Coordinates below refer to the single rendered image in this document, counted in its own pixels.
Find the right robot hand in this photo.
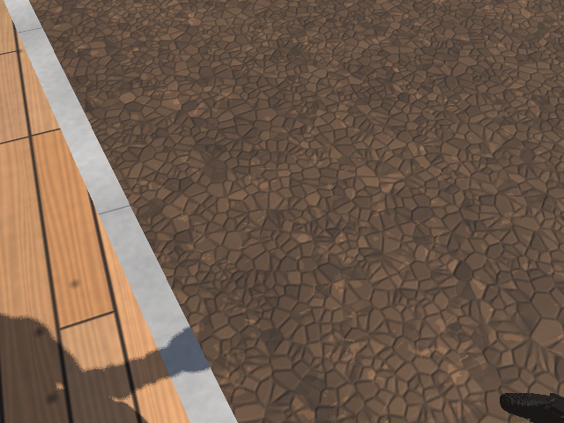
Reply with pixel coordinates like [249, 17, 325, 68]
[500, 393, 564, 423]

